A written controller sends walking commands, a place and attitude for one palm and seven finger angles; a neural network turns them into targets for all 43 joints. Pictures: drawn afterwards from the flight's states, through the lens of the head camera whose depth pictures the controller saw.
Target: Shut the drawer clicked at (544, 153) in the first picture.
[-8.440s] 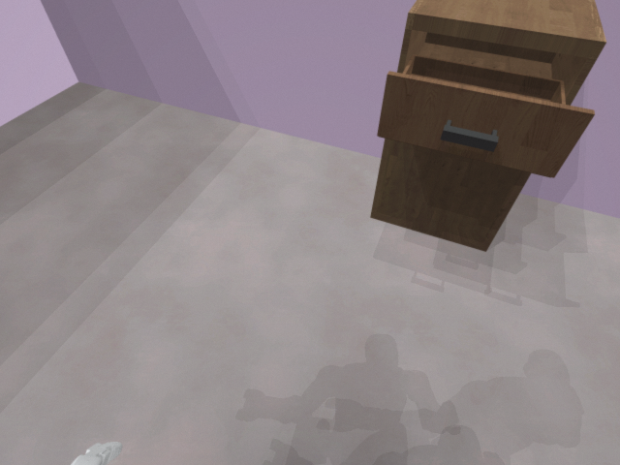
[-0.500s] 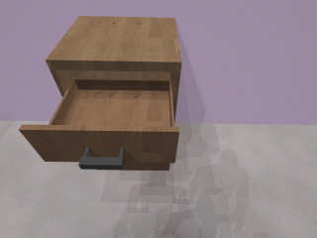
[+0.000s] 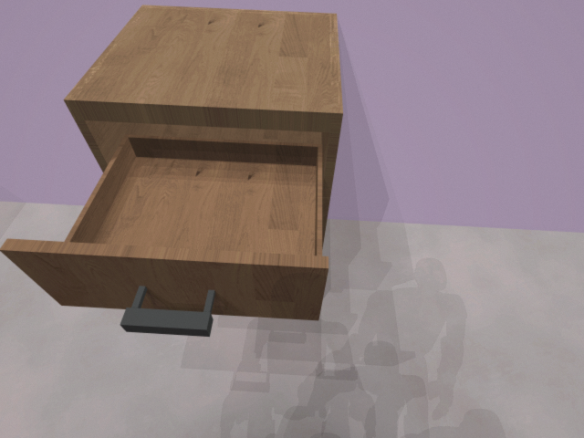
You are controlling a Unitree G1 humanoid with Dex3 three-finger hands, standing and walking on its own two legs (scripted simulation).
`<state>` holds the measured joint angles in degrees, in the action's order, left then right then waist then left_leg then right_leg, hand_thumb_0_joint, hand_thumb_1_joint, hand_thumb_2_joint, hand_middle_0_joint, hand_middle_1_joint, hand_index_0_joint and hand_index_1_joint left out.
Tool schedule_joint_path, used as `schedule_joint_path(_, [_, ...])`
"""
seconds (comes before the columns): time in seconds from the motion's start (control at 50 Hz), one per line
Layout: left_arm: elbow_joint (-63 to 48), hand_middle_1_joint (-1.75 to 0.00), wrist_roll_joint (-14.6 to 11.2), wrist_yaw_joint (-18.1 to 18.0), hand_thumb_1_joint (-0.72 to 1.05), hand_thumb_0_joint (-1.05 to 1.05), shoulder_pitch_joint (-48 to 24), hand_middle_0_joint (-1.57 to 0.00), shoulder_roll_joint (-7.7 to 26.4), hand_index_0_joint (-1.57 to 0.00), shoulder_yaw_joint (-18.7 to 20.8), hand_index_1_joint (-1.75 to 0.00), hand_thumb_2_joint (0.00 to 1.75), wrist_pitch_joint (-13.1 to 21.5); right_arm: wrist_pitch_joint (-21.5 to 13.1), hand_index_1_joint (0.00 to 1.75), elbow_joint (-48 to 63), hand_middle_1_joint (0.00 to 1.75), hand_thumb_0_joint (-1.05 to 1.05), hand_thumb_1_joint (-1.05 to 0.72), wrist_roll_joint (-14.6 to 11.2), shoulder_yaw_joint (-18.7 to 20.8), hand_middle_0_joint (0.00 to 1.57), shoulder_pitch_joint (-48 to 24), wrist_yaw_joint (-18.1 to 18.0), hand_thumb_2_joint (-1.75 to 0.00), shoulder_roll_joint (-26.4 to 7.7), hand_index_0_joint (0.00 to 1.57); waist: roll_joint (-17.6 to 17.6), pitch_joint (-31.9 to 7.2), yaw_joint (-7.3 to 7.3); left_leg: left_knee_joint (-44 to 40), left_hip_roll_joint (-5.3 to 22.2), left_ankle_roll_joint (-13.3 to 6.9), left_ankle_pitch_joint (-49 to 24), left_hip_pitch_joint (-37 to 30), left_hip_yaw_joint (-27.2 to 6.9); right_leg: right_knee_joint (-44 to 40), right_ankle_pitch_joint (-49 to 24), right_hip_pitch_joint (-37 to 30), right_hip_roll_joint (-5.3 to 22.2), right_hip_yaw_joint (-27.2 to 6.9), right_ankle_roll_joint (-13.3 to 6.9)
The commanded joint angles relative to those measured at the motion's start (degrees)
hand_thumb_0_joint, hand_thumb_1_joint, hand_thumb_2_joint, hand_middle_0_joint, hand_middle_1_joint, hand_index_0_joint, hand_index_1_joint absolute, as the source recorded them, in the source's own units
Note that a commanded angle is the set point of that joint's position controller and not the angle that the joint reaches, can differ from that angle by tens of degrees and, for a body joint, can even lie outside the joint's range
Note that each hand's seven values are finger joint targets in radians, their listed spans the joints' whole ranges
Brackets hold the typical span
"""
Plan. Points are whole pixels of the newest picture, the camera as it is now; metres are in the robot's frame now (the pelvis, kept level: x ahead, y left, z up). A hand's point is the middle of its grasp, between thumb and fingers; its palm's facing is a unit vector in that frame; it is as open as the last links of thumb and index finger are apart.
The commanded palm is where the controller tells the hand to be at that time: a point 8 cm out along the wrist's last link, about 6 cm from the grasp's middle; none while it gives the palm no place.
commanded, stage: come to a stop and stand still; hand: left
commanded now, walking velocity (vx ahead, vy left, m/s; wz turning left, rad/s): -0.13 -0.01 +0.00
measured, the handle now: (172, 308) +0.30 +0.21 -0.04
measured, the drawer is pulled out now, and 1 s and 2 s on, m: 0.30 0.30 0.30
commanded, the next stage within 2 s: look again from close up in 0.68 s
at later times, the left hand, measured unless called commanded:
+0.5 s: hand out of the picture +0.00 +0.20 -0.16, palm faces +0.01 -0.97 -0.24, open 7.4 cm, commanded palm none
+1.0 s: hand out of the picture -0.07 +0.16 -0.16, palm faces +0.01 -0.98 -0.18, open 7.4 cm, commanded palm none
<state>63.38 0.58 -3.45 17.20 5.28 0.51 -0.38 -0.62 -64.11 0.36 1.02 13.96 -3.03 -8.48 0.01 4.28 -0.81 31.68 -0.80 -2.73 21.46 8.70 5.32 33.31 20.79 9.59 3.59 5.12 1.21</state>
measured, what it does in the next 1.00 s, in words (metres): stands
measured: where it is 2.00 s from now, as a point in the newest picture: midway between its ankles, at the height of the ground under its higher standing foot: outside the picture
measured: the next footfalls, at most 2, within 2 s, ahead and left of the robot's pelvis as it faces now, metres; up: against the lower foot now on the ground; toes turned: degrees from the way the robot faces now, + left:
none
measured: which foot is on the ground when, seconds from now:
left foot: down 0.00-1.00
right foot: down 0.00-1.00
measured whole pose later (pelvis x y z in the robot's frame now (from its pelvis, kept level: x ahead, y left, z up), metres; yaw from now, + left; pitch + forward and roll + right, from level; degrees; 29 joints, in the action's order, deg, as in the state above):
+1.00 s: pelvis -0.05 +0.00 +0.01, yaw -1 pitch -1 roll +0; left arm 63.2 0.5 -2.2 19.6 7.4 -1.6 0.6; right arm -1.1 -64.9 0.1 -1.5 19.3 -0.7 -8.1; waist -0.6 2.5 0.0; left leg 24.4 -1.9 -3.0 13.8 9.9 5.2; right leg 26.6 14.2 11.5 2.5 1.2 1.1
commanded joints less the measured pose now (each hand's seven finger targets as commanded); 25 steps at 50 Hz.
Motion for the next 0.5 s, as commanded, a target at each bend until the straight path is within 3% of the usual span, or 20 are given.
schedule_joint_path(0.0, [-3.33, -0.30, -0.03, -0.89, 0.90, 0.00, 4.74, -0.20, 7.37, -0.20, 1.81, -0.30, 0.90, 0.47, 0.30, 0.30, 2.46, 0.30, 0.00, -0.90, -0.01, 1.90, 0.20, 5.50, -0.50, -0.90, -6.54, 0.20, -3.23, -3.27, 0.68, -2.19, 9.67, -1.06, -56.96, -6.26, -7.57, -1.49, -24.84, 2.59, 3.09, -3.27, -2.00])
schedule_joint_path(0.08, [-4.30, -0.30, 0.41, -0.56, 0.90, 0.00, 4.87, -0.20, 9.33, -0.20, 2.16, -0.30, 0.90, 0.61, 1.04, 0.30, 5.03, 0.30, 0.00, -0.90, 0.24, 2.33, 0.20, 2.81, 0.04, -0.90, -6.41, 0.20, 2.71, -5.08, 0.45, -1.09, 7.00, 0.89, -36.73, -1.75, -5.44, -3.07, -38.35, -0.73, 6.71, -7.23, -4.37])
schedule_joint_path(0.14, [-5.64, -0.30, 0.47, -0.36, 0.90, 0.00, 3.10, -0.20, 10.82, -0.20, 2.03, -0.30, 0.90, 0.44, 1.28, 0.30, 5.93, 0.30, 0.00, -0.90, 0.18, 2.15, 0.20, 1.82, 0.58, -0.90, -5.89, 0.20, 3.53, -6.05, 0.88, -1.97, 5.70, 1.73, -29.14, -0.92, -4.87, -3.63, -39.39, -1.06, 8.54, -8.28, -5.92])
schedule_joint_path(0.16, [-5.34, -0.30, 0.80, -1.65, 0.90, 0.00, 5.75, -0.20, 13.03, -0.20, 1.95, -0.30, 0.90, 1.93, 0.05, 0.30, 10.45, 0.30, 0.00, -0.90, -0.57, 2.42, 0.20, -1.71, 1.47, -0.90, -8.89, 0.20, 11.59, -8.38, 0.16, 6.71, 6.15, 2.44, -30.49, 1.54, -3.31, -4.29, -57.04, -1.23, 7.10, -8.67, -2.30])
schedule_joint_path(0.18, [-8.66, -0.30, 0.69, -1.39, 0.90, 0.00, 4.60, -0.20, 13.85, -0.20, 2.27, -0.30, 0.90, 2.34, -0.05, 0.30, 12.51, 0.30, 0.00, -0.90, 0.07, 2.21, 0.20, 0.63, 2.10, -0.90, -7.06, 0.20, 16.36, -11.23, 0.62, 5.28, 3.50, 1.27, -8.66, 9.52, -4.05, -1.95, -60.59, -10.16, 9.69, -9.79, -4.55])
schedule_joint_path(0.2, [-9.44, -0.30, 0.79, -1.06, 0.90, 0.00, 3.89, -0.20, 13.54, -0.20, 1.99, -0.30, 0.90, 2.66, -0.05, 0.30, 13.10, 0.30, 0.00, -0.90, -0.15, 1.81, 0.20, -0.53, 2.20, -0.90, -6.02, 0.20, 13.33, -12.01, 0.41, 3.16, 2.20, 1.17, -0.51, 10.75, -3.19, -1.05, -61.25, -11.14, 10.81, -10.57, -6.07])
schedule_joint_path(0.22, [-10.48, -0.30, 0.72, -0.78, 0.90, 0.00, 2.39, -0.20, 13.91, -0.20, 1.82, -0.30, 0.90, 2.74, -0.21, 0.30, 12.72, 0.30, 0.00, -0.90, -0.25, 1.59, 0.20, 0.56, 2.32, -0.90, -5.52, 0.20, 5.62, -12.25, 1.86, -2.10, 1.83, 1.13, -4.38, 7.53, -2.60, 0.99, -57.79, -9.58, 10.40, -9.12, -6.46])
schedule_joint_path(0.24, [-11.55, -0.30, 0.31, -0.55, 0.90, 0.00, 0.38, -0.20, 14.49, -0.20, 1.73, -0.30, 0.90, 2.71, -0.51, 0.30, 11.48, 0.30, 0.00, -0.90, 0.27, 1.30, 0.20, 2.63, 2.54, -0.90, -5.84, 0.20, -3.11, -12.70, 2.71, -5.75, 2.15, 1.00, -16.25, 1.90, -1.80, 4.15, -52.14, -6.66, 7.85, -7.45, -5.84])
schedule_joint_path(0.26, [-12.08, -0.30, -0.13, -0.33, 0.90, 0.00, 0.15, -0.20, 13.60, -0.20, 1.32, -0.30, 0.90, 2.25, -0.62, 0.30, 11.24, 0.30, 0.00, -0.90, 0.58, 1.36, 0.20, 3.10, 2.33, -0.90, -7.87, 0.20, -7.80, -10.45, 2.25, -3.99, 6.66, -0.64, -32.53, -0.75, -6.73, 4.29, -36.14, -0.92, 4.62, -5.00, -4.10])
schedule_joint_path(0.28, [-11.83, -0.30, -0.14, -0.22, 0.90, 0.00, -0.04, -0.20, 12.15, -0.20, 0.70, -0.30, 0.90, 1.44, -0.56, 0.30, 11.60, 0.30, 0.00, -0.90, 0.51, 1.12, 0.20, 2.06, 1.95, -0.90, -8.73, 0.20, -12.78, -7.77, 1.29, -5.80, 10.15, -2.75, -41.66, -0.35, -10.90, 2.64, -16.03, 1.40, 1.65, -2.89, -2.61])
schedule_joint_path(0.3, [-11.68, -0.30, -0.05, -0.07, 0.90, 0.00, 0.00, -0.20, 11.04, -0.20, 0.31, -0.30, 0.90, 0.65, -0.38, 0.30, 12.09, 0.30, 0.00, -0.90, 0.40, 0.65, 0.20, 0.56, 1.75, -0.90, -9.05, 0.20, -10.74, -3.95, 0.30, -7.68, 11.59, -4.15, -40.15, 2.20, -12.27, 0.76, -0.83, 2.39, -0.35, -2.33, -2.18])
schedule_joint_path(0.32, [-11.16, -0.30, 0.03, 0.18, 0.90, 0.00, 0.49, -0.20, 10.57, -0.20, 0.05, -0.30, 0.90, 0.11, -0.28, 0.30, 12.78, 0.30, 0.00, -0.90, 0.37, 0.44, 0.20, -0.90, 1.70, -0.90, -9.23, 0.20, -6.53, -0.26, -0.60, -8.92, 11.03, -4.26, -31.14, 5.83, -12.46, -1.78, 0.86, 2.54, -0.68, -2.56, -2.21])
schedule_joint_path(0.34, [-10.80, -0.30, 0.20, 0.45, 0.90, 0.00, 0.97, -0.20, 10.67, -0.20, -0.13, -0.30, 0.90, 0.11, -0.33, 0.30, 13.03, 0.30, 0.00, -0.90, 0.47, 0.18, 0.20, -1.77, 1.71, -0.90, -8.79, 0.20, -5.55, 1.60, -1.01, -9.45, 9.47, -3.42, -24.71, 7.34, -11.84, -4.92, -3.00, 2.60, -0.24, -3.74, -2.66])
schedule_joint_path(0.36, [-10.57, -0.30, 0.34, 0.65, 0.90, 0.00, 1.55, -0.20, 11.10, -0.20, -0.34, -0.30, 0.90, 0.22, -0.27, 0.30, 13.12, 0.30, 0.00, -0.90, 0.38, -0.06, 0.20, -1.69, 1.91, -0.90, -8.69, 0.20, -5.06, 1.46, -0.69, -9.80, 7.88, -2.10, -16.72, 7.81, -10.96, -7.44, -4.51, 2.54, 0.76, -5.50, -3.18])
schedule_joint_path(0.4, [-10.86, -0.30, 0.35, 1.02, 0.90, 0.00, -0.63, -0.20, 12.09, -0.20, -0.22, -0.30, 0.90, 0.30, 0.07, 0.30, 12.56, 0.30, 0.00, -0.90, 0.34, -0.07, 0.20, -0.04, 2.33, -0.90, -8.89, 0.20, 0.56, 2.92, 0.83, -11.64, 6.30, -0.78, -3.03, 8.55, -9.82, -9.74, -0.29, 4.78, 1.79, -7.47, -3.56])
schedule_joint_path(0.42, [-11.16, -0.30, 0.41, 1.15, 0.90, 0.00, -1.00, -0.20, 12.13, -0.20, -0.21, -0.30, 0.90, 0.25, 0.19, 0.30, 12.30, 0.30, 0.00, -0.90, 0.44, -0.07, 0.20, 0.68, 2.50, -0.90, -9.11, 0.20, 1.19, 4.13, 1.16, -12.98, 5.95, -0.58, 1.73, 9.11, -9.73, -10.56, 2.80, 6.47, 1.88, -8.00, -3.61])
schedule_joint_path(0.44, [-11.39, -0.30, 0.45, 1.30, 0.90, 0.00, -1.24, -0.20, 12.40, -0.20, -0.10, -0.30, 0.90, 0.14, 0.09, 0.30, 11.77, 0.30, 0.00, -0.90, 0.55, -0.08, 0.20, 1.53, 2.59, -0.90, -8.98, 0.20, -0.42, 4.47, 1.26, -14.83, 6.17, -0.76, 3.69, 9.66, -10.31, -10.08, 2.92, 6.56, 1.46, -7.41, -3.61])
schedule_joint_path(0.48, [-11.32, -0.30, 0.66, 1.31, 0.90, 0.00, 0.35, -0.20, 12.19, -0.20, 0.04, -0.30, 0.90, 0.08, 0.11, 0.30, 11.44, 0.30, 0.00, -0.90, 0.65, 0.01, 0.20, 1.66, 2.79, -0.90, -9.24, 0.20, -0.43, 4.01, 0.64, -16.53, 6.29, -0.83, 8.78, 11.63, -11.10, -9.87, 4.57, 5.81, 1.15, -7.01, -3.16])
